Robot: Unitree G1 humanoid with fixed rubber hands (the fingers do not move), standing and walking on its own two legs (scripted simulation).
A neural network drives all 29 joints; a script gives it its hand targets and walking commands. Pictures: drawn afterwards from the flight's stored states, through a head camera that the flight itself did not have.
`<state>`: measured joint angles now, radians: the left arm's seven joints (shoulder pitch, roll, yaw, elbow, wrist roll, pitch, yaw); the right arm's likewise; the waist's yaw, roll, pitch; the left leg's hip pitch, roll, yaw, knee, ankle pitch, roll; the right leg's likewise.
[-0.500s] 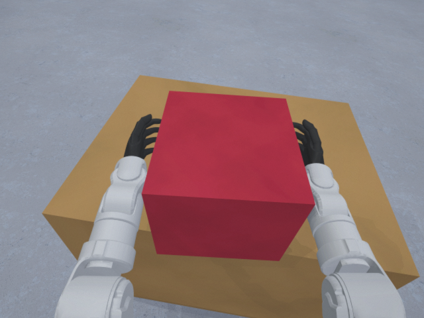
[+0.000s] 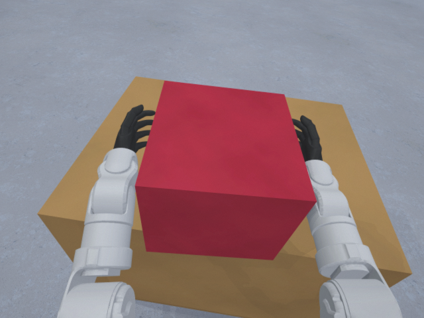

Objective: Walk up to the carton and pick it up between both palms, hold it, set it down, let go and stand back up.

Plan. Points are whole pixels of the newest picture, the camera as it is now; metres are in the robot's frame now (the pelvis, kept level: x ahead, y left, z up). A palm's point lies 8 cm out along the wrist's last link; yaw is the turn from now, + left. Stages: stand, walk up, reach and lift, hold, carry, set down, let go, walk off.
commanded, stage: reach and lift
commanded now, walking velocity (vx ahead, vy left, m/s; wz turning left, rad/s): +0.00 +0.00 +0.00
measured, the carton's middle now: (218, 169) +0.37 -0.01 +0.10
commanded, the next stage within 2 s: hold in 0.66 s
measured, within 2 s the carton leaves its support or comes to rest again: neither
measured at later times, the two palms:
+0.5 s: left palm (126, 144) +0.37 +0.15 +0.16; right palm (310, 155) +0.36 -0.18 +0.15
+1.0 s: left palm (108, 141) +0.35 +0.17 +0.18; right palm (304, 144) +0.36 -0.16 +0.17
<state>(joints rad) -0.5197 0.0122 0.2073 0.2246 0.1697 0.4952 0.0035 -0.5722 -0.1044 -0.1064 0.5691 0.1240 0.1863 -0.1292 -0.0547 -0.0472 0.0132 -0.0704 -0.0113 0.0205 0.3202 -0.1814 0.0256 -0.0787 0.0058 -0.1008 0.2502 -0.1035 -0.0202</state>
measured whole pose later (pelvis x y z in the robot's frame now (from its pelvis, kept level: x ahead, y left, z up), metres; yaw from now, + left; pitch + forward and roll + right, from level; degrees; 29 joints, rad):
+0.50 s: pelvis +0.00 +0.00 +0.00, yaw +0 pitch -5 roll -1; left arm -0.51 0.01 0.21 0.14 0.19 0.56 -0.01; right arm -0.57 -0.11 -0.09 0.53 0.14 0.21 -0.13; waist -0.06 -0.05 0.04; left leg -0.04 -0.01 0.02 0.33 -0.19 0.02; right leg -0.04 0.01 -0.10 0.25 -0.11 -0.02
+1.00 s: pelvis +0.00 +0.00 +0.00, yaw +0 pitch -7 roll -1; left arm -0.53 0.01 0.25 0.06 0.21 0.68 -0.04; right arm -0.63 -0.10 -0.08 0.54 0.17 0.28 -0.13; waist -0.04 -0.05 0.02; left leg -0.01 -0.01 0.02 0.32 -0.18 0.02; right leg -0.02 0.01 -0.10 0.25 -0.11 -0.02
